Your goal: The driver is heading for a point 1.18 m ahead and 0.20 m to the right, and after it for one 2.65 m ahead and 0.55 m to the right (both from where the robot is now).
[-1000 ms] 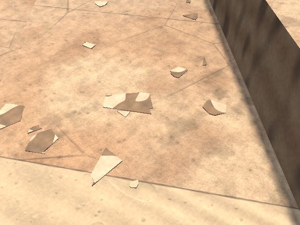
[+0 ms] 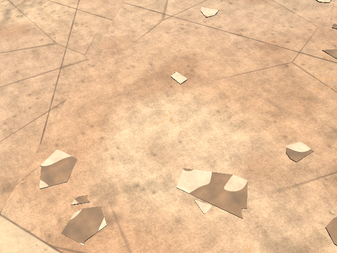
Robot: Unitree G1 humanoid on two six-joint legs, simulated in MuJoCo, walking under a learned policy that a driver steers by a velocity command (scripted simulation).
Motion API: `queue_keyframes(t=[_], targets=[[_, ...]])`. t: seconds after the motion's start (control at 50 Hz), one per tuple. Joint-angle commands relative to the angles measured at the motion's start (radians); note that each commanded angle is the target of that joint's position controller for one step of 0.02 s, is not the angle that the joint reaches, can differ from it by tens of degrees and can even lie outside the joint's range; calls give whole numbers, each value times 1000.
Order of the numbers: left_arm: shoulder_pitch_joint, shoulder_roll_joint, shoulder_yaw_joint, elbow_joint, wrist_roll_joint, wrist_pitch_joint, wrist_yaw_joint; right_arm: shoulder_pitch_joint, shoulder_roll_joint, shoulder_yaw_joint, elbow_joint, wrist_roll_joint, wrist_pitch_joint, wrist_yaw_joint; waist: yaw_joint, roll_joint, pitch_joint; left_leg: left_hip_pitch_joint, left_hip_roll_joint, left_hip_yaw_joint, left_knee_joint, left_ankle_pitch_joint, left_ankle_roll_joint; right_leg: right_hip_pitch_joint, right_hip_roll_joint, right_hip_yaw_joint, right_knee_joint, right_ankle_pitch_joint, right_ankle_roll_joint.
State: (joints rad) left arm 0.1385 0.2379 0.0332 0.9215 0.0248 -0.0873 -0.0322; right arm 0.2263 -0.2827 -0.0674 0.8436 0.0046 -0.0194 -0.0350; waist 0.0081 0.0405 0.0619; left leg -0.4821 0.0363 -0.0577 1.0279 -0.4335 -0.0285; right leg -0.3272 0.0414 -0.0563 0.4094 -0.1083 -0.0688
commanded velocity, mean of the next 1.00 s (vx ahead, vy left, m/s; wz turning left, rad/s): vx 0.04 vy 0.00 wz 0.01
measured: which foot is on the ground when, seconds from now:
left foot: up 0.00-0.18, down 0.20-1.00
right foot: down 0.00-1.00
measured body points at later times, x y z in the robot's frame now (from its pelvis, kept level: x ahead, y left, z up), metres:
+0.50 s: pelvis +0.08 +0.02 +0.00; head +0.10 +0.03 +0.45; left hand +0.18 +0.28 -0.14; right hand +0.17 -0.24 -0.13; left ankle +0.09 +0.16 -0.74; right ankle +0.07 -0.08 -0.74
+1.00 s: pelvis +0.08 +0.02 +0.00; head +0.09 +0.02 +0.45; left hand +0.13 +0.28 -0.15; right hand +0.14 -0.24 -0.15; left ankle +0.09 +0.16 -0.74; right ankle +0.07 -0.09 -0.74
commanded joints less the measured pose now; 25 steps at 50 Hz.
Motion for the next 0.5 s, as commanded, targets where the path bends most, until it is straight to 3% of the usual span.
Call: queue_keyframes(t=[0.02, 0.06, 0.1, 0.14, 0.18, 0.2, 0.22, 0.24, 0.26, 0.28, 0.36, 0.5], targets=[[-71, 133, 22, -37, 4, -9, 11, 115, -27, -3, -22, -6, 11, -14, -58, -151, -190, 160, 45, -3, -193, 102, -18, 51, -246, 132, -121, 637, -172], [-58, 152, 26, -23, -4, 6, 19, 83, -42, -4, -20, -4, 19, -15, -42, -141, -212, 200, 40, 7, -282, 191, -21, 66, -247, 129, -136, 516, -163], [-50, 153, 23, -11, -7, 22, 23, 46, -58, -9, -18, -2, 30, -14, -27, -132, -187, 222, 38, 11, -348, 223, -17, 56, -246, 145, -155, 286, -151], [-57, 140, 16, -5, -13, 36, 25, 16, -55, -10, -17, -6, 33, -13, -29, -125, -139, 259, 31, 22, -456, 254, -4, 31, -231, 161, -156, 50, -128], [-29, 106, 2, 11, -20, 42, 24, -2, -61, -10, -15, -24, 28, -14, -35, -97, -96, 332, 41, 8, -608, 366, 19, 2, -184, 164, -132, -126, -62], [-1, 88, -5, 18, -10, 41, 23, -4, -92, -14, -19, -29, 24, -17, -19, -59, -96, 372, 94, -44, -620, 471, 37, -15, -150, 151, -96, -174, -22], [59, 93, 0, 24, -3, 37, 19, -19, -150, -25, -18, -17, 24, -20, 41, 39, -92, 377, 119, -63, -583, 520, 66, -30, -83, 106, -70, -211, 6], [57, 82, -3, 28, -7, 43, 23, -30, -124, -25, 2, -9, 24, -12, 39, 92, -98, 301, 89, -48, -594, 350, 73, 35, -53, 58, -60, -185, 25], [19, 102, -1, 28, -11, 50, 27, -37, -80, -18, 5, -12, 19, -5, 14, 60, -75, 260, 64, -37, -610, 301, 56, 66, -55, 52, -37, -154, 30], [1, 99, -1, 26, -14, 57, 33, -45, -66, -13, 11, -18, 14, -2, 13, 46, -76, 256, 57, -29, -612, 332, 40, 76, -61, 53, -26, -117, 27], [2, 109, 1, 40, -15, 72, 39, -34, -73, -12, 45, -10, -6, 0, 7, 19, -106, 304, 43, -10, -573, 483, 36, 110, -74, 60, 6, 27, 21], [-2, 114, 4, 72, -22, 84, 45, -49, -74, -7, 91, -6, 0, -4, 2, -25, -113, 325, 31, 3, -556, 531, 45, 142, -79, 59, 28, 108, 28]])
Velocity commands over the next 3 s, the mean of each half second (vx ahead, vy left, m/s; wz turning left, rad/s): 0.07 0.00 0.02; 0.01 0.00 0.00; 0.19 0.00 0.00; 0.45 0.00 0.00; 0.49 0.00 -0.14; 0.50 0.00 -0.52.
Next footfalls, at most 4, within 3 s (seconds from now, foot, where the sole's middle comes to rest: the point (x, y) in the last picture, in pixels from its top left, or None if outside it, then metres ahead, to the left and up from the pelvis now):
0.20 left None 0.13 0.16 -0.78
1.42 left None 0.17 0.17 -0.78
1.90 right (200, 226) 0.55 -0.06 -0.78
2.44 left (145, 159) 0.86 0.18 -0.78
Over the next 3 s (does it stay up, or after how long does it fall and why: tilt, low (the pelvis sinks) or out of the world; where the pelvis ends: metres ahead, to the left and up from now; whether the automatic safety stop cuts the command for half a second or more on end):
stays up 0.96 -0.01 -0.03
